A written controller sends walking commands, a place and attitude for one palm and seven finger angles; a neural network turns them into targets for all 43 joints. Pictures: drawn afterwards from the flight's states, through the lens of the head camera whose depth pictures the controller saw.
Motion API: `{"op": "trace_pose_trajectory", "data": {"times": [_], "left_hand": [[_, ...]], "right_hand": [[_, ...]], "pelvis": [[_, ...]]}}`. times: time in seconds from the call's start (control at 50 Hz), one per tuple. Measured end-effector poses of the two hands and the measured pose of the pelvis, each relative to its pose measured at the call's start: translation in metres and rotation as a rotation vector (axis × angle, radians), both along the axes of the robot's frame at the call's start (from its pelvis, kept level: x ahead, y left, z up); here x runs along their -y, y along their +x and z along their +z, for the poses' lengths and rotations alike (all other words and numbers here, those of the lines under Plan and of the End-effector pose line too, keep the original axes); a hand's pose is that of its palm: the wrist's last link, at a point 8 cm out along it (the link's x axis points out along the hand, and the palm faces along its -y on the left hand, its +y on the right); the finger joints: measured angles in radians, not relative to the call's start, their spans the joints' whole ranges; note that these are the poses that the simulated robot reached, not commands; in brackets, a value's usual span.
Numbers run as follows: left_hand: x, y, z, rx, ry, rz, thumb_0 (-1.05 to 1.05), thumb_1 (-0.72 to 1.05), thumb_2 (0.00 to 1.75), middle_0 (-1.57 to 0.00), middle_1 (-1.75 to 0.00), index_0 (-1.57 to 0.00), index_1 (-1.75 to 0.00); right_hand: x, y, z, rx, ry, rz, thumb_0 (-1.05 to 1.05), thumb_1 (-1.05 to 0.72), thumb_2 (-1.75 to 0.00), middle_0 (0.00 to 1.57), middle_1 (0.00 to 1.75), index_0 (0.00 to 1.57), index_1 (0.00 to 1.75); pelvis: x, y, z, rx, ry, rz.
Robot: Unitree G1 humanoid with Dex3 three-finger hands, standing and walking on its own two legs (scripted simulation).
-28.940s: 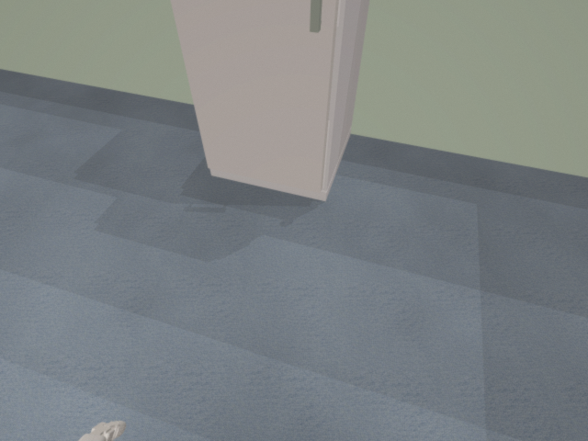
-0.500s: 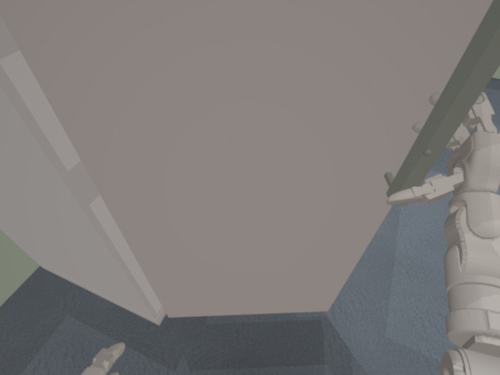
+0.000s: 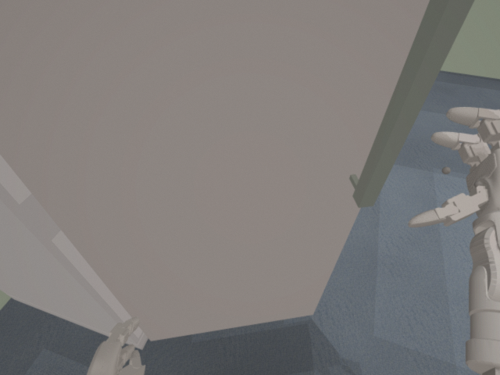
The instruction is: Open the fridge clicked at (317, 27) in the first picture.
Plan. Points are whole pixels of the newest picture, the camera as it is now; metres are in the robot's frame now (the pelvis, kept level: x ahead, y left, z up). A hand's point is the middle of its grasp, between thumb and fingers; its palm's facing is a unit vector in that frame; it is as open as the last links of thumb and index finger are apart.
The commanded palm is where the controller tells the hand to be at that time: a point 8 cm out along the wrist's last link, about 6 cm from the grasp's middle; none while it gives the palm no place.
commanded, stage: slip the hand off the handle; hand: right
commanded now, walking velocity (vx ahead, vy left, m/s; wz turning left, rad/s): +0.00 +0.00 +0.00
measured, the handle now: (392, 105) +0.42 -0.18 +0.25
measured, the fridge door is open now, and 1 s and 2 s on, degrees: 63 63 63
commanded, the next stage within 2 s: draw the hand back to the body in 0.80 s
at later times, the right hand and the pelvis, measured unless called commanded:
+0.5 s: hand (468, 210) +0.28 -0.24 +0.20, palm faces +0.20 +0.97 -0.14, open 14.7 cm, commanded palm +0.25 -0.28 +0.20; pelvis -0.02 +0.01 +0.00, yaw +0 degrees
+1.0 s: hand (479, 246) +0.24 -0.24 +0.19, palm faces +0.19 +0.98 -0.10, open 14.7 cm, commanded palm +0.19 -0.28 +0.20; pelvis -0.02 +0.02 +0.00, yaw -1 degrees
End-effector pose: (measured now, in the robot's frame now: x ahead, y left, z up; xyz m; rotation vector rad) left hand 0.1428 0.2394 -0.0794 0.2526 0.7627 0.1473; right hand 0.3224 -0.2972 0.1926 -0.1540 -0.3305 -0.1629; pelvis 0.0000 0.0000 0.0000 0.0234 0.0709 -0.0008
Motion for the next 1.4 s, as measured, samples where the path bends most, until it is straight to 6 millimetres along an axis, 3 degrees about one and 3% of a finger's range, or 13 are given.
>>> {"op": "trace_pose_trajectory", "data": {"times": [0.18,0.36,0.52,0.68,0.84,0.96,1.1,1.24,1.4], "left_hand": [[0.000,-0.021,-0.006,-0.029,-0.004,0.026,0.01,0.90,0.90,-0.21,-0.30,-0.20,-0.30],[-0.006,-0.030,-0.005,-0.008,-0.008,0.034,0.01,0.90,0.90,-0.21,-0.30,-0.20,-0.30],[-0.003,-0.011,0.004,0.083,-0.013,-0.014,0.01,0.90,0.90,-0.21,-0.30,-0.20,-0.30],[0.002,0.012,0.016,0.178,-0.027,-0.071,0.01,0.90,0.90,-0.21,-0.30,-0.20,-0.30],[0.003,0.019,0.020,0.216,-0.031,-0.104,0.01,0.90,0.90,-0.21,-0.30,-0.20,-0.30],[0.001,0.018,0.015,0.198,-0.024,-0.103,0.01,0.90,0.90,-0.21,-0.30,-0.20,-0.30],[0.002,0.026,0.022,0.248,-0.050,-0.066,0.02,0.90,0.90,-0.21,-0.30,-0.20,-0.30],[0.009,0.044,0.036,0.337,-0.068,-0.099,0.02,0.90,0.90,-0.21,-0.30,-0.20,-0.30],[0.017,0.053,0.044,0.365,-0.058,-0.135,0.02,0.90,0.90,-0.21,-0.30,-0.20,-0.30]], "right_hand": [[0.013,-0.004,0.005,0.002,-0.004,-0.008,-0.01,0.56,-0.20,0.26,1.15,0.25,1.15],[0.003,-0.038,0.000,0.016,-0.009,0.012,-0.01,0.56,-0.20,0.25,1.15,0.25,1.15],[-0.005,-0.075,0.003,0.045,-0.023,-0.015,-0.01,0.56,-0.20,0.26,1.15,0.25,1.15],[-0.011,-0.098,0.005,0.035,-0.030,-0.016,-0.01,0.56,-0.20,0.26,1.15,0.25,1.15],[-0.017,-0.119,0.005,0.042,-0.041,-0.017,-0.01,0.56,-0.20,0.26,1.15,0.25,1.15],[-0.015,-0.122,0.004,0.019,-0.021,-0.020,-0.01,0.56,-0.20,0.26,1.15,0.25,1.15],[-0.009,-0.117,-0.007,-0.254,0.103,0.006,-0.01,0.56,-0.20,0.25,1.15,0.25,1.15],[-0.013,-0.134,0.005,-0.217,0.104,0.001,-0.01,0.56,-0.20,0.25,1.15,0.25,1.15],[-0.007,-0.154,-0.006,-0.255,0.113,-0.045,-0.01,0.54,-0.21,0.25,1.14,0.25,1.14]], "pelvis": [[0.001,-0.004,-0.001,0.000,0.001,0.005],[-0.001,-0.009,-0.001,0.018,-0.002,0.011],[-0.007,-0.018,-0.001,0.048,-0.004,0.000],[-0.014,-0.024,0.000,0.066,-0.007,-0.010],[-0.019,-0.023,0.000,0.076,-0.009,-0.016],[-0.021,-0.022,0.000,0.081,-0.009,-0.023],[-0.019,-0.013,0.005,0.097,-0.013,-0.024],[-0.017,-0.009,0.005,0.108,-0.016,-0.023],[-0.016,-0.011,0.004,0.121,-0.014,-0.035]]}}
